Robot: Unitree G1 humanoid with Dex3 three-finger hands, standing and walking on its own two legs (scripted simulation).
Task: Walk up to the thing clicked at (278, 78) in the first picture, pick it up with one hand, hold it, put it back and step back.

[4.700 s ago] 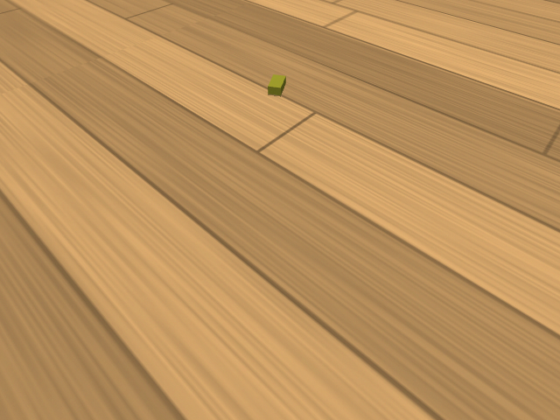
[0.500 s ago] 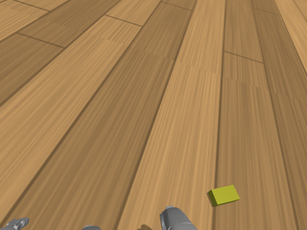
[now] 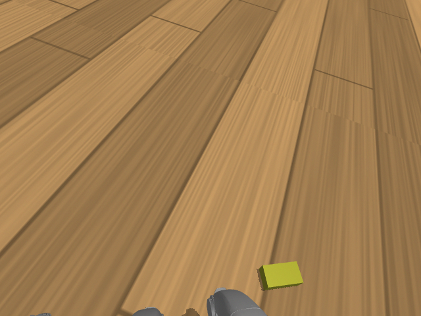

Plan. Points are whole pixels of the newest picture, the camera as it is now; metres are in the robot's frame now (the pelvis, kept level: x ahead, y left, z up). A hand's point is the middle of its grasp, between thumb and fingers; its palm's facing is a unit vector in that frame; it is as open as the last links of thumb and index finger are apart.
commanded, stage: walk up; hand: left
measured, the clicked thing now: (280, 275) +0.34 -0.43 -0.72
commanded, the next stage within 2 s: none
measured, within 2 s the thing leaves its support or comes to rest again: neither
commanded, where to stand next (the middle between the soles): +0.00 -0.63 m, yaw +6 degrees
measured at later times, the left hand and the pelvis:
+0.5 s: hand out of the picture +0.05 +0.05 -0.14, palm faces -0.12 -0.93 -0.35, open 7.4 cm; pelvis -0.05 -0.22 -0.01, yaw -2 degrees
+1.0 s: hand out of the picture +0.04 -0.12 -0.18, palm faces -0.11 -0.93 -0.34, open 7.4 cm; pelvis -0.10 -0.41 -0.02, yaw -2 degrees
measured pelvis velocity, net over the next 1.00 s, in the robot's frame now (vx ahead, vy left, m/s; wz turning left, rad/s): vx -0.10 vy -0.41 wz -0.04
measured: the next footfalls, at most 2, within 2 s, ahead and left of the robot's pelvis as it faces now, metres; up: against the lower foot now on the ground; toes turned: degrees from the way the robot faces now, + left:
right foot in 0.30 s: +0.05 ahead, -0.35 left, +0.00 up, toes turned -3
left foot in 0.60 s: +0.02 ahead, -0.19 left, +0.00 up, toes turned +4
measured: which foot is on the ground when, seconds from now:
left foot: down 0.00-0.32, up 0.34-0.58, down 0.60-1.00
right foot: up 0.00-0.28, down 0.30-0.62, up 0.64-1.00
